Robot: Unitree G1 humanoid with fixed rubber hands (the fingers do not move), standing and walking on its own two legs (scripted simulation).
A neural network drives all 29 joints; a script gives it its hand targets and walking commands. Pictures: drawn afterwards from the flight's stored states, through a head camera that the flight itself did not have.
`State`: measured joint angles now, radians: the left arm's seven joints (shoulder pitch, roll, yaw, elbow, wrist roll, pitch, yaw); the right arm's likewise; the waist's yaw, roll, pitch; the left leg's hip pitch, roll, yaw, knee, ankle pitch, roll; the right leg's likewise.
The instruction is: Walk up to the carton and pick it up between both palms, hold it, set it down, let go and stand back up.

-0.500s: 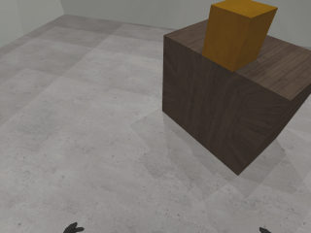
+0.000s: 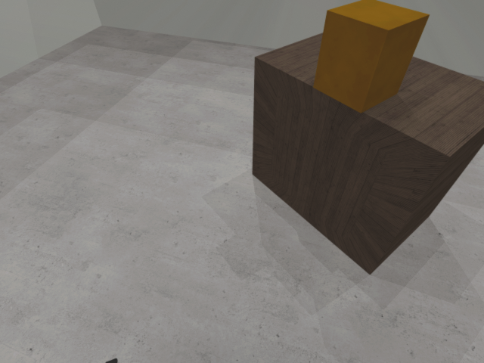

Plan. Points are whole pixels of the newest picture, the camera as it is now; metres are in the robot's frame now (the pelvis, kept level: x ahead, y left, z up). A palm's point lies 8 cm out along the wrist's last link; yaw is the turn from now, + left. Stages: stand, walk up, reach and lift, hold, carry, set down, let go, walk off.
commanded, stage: stand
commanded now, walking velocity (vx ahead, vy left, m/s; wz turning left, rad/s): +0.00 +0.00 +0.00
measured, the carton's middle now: (364, 55) +1.00 -0.37 +0.07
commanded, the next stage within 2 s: walk up in 1.90 s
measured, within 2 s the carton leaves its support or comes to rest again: neither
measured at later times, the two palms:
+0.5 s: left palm out of the picture +0.08 +0.27 -0.11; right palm out of the picture +0.07 -0.29 -0.11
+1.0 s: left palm out of the picture +0.08 +0.27 -0.11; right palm out of the picture +0.07 -0.29 -0.11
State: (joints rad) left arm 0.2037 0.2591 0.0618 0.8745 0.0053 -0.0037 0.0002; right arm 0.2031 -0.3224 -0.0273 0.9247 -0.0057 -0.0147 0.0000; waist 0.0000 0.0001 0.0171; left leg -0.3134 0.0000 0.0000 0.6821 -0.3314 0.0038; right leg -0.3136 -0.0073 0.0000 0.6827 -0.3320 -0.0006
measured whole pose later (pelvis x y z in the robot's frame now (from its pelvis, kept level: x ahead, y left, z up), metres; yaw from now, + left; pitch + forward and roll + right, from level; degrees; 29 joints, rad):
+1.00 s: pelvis +0.00 +0.00 +0.00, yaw +0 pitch -2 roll +0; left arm 0.20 0.26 0.06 0.93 0.01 0.00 0.00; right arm 0.20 -0.32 -0.03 0.97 -0.01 -0.01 0.00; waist 0.00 0.00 0.02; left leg -0.31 0.00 0.00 0.66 -0.31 0.00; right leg -0.31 -0.01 0.00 0.66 -0.32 0.00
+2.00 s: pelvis +0.00 +0.00 +0.01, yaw +0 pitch -1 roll +0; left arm 0.20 0.26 0.06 0.95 0.01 0.00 0.00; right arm 0.20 -0.32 -0.03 0.98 -0.01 -0.01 0.00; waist 0.00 0.00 0.02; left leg -0.31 0.00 0.00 0.61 -0.29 0.00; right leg -0.31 -0.01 0.00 0.61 -0.29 0.00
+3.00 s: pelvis +0.26 +0.00 +0.00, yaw -20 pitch +0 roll -5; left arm 0.34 0.36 0.06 0.92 0.01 -0.08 0.03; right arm 0.13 -0.39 -0.09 0.84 -0.03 -0.01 0.06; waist 0.00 0.05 0.09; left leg -0.42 0.03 0.08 0.69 -0.29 0.07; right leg -0.34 0.05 0.14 1.08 -0.43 -0.01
